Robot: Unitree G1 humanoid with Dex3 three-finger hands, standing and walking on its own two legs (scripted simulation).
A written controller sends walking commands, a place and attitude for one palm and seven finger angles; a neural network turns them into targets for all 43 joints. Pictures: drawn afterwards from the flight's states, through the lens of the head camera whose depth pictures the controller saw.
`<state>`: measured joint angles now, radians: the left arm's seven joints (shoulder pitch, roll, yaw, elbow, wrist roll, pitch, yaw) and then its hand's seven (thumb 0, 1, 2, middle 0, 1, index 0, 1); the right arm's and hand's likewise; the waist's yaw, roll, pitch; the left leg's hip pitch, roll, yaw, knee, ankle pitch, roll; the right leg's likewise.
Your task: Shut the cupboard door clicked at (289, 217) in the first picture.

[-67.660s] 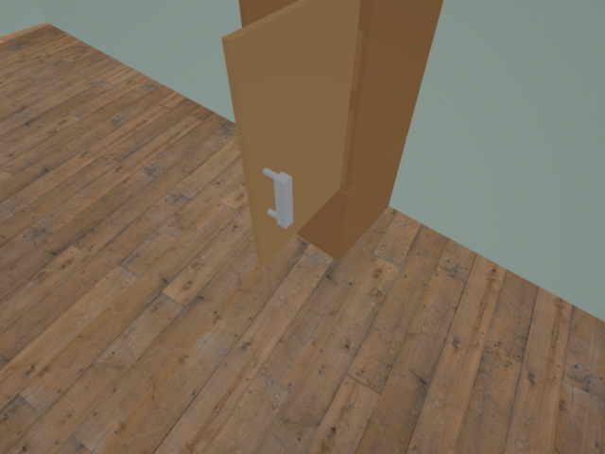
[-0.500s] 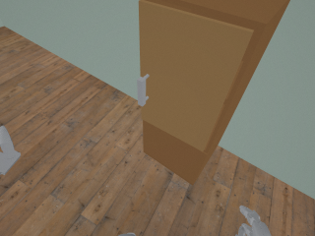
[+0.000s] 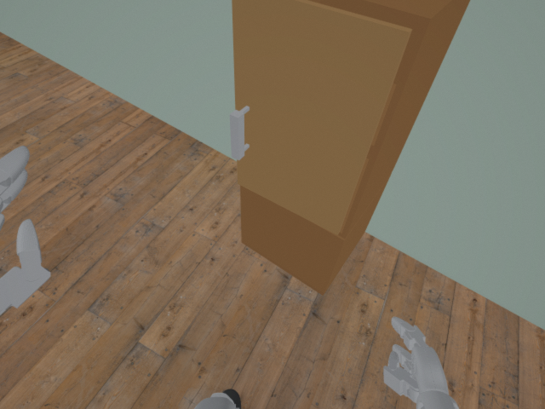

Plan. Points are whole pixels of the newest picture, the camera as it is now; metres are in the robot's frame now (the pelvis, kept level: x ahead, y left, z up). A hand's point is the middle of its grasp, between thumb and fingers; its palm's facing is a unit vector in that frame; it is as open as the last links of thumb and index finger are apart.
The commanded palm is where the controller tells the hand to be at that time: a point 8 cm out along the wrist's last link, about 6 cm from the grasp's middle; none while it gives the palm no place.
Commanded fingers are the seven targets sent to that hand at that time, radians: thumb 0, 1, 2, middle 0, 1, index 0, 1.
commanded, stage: stop stepping back and stand still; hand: left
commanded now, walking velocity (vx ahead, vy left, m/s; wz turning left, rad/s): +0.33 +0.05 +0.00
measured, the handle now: (242, 132) +0.80 +0.12 -0.09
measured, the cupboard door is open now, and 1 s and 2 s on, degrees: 3 3 3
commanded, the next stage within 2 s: let the arm hang, fingers relaxed in 0.92 s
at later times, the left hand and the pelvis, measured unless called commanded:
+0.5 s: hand out of the picture +0.16 +0.28 +0.19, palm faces +0.42 -0.80 -0.43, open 7.4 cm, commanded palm +0.09 +0.33 +0.19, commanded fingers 0.00 0.90 0.90 -0.20 -0.30 -0.20 -0.30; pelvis -0.04 +0.03 +0.01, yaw +1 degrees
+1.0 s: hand out of the picture +0.15 +0.31 +0.19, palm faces +0.43 -0.79 -0.43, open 7.4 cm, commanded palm none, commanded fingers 0.00 0.90 0.90 -0.20 -0.30 -0.20 -0.30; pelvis -0.05 +0.04 +0.02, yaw +1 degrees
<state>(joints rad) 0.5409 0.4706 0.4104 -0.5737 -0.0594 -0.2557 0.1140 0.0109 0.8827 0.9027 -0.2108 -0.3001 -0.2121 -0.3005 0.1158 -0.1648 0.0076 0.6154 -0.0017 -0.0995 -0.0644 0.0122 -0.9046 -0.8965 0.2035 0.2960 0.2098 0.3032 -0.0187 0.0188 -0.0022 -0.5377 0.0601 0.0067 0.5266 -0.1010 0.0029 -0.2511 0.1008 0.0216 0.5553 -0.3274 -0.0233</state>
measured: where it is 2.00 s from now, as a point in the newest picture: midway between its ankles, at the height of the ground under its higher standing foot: outside the picture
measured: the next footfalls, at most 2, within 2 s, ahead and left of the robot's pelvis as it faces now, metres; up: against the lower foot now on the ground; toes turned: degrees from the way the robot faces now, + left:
left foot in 0.16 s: +0.03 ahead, +0.13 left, +0.00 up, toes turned +1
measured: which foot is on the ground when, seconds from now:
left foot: up 0.00-0.14, down 0.16-1.00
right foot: down 0.00-1.00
